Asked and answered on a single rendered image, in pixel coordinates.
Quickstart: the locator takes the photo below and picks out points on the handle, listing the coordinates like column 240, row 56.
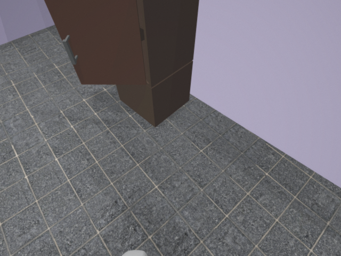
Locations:
column 69, row 51

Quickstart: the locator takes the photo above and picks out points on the cupboard door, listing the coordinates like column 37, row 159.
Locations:
column 106, row 37

